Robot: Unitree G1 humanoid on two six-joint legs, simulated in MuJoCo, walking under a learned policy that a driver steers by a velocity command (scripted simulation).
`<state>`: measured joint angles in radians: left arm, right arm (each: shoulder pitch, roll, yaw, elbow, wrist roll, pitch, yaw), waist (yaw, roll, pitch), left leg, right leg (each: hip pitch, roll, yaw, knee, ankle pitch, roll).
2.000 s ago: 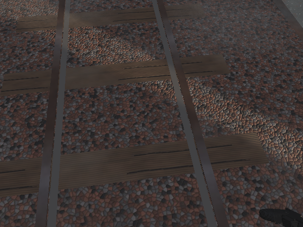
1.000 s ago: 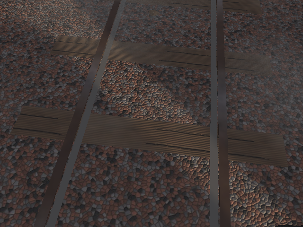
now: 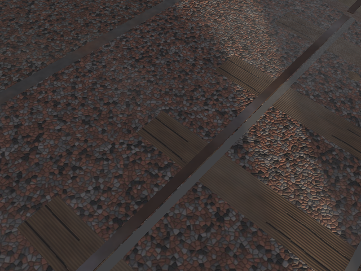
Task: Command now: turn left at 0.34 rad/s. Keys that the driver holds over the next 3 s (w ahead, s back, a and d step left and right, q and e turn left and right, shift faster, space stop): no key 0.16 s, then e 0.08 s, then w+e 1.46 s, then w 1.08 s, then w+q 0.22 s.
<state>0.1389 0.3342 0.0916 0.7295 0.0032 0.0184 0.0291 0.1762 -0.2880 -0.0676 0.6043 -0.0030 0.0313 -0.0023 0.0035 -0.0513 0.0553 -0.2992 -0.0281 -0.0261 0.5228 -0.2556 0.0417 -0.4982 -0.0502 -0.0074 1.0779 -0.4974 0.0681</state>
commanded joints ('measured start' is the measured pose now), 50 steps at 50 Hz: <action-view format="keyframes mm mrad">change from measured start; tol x32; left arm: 1 0 88 23 -61 2 -9 4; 50 53 93 3 -188 -2 -96 -56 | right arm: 1 -52 -131 -26 -58 0 -20 -19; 50 118 -146 -13 73 -10 -136 -9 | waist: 1 10 188 -154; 50 -44 -4 -96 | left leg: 1 153 233 -212 -167 507 185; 19 26 -20 32 90 -248 4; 24 421 387 -539 -335 -411 204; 40 289 277 211 -25 869 40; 41 166 250 229 186 848 10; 43 -402 -6 49 862 -338 -78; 50 -317 160 -66 626 9 -65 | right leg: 1 -60 -2 40 77 107 16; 14 377 -67 100 -615 486 -77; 19 77 -129 397 -820 -289 -232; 28 -486 -39 167 69 120 -105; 41 455 140 -105 -461 363 -223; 43 907 -281 829 -712 11 -479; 50 278 -112 395 -868 398 -363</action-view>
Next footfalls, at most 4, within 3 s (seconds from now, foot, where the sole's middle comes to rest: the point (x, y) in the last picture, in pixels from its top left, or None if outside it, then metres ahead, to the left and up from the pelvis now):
0.26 right None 0.05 -0.14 -0.77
0.82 right None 0.32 -0.23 -0.77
1.34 left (221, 213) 0.67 -0.18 -0.77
1.84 right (320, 213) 0.68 -0.58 -0.77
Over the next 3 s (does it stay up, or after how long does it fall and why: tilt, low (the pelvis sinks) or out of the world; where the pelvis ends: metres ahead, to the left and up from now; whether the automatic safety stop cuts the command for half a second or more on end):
stays up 1.04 -0.92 -0.01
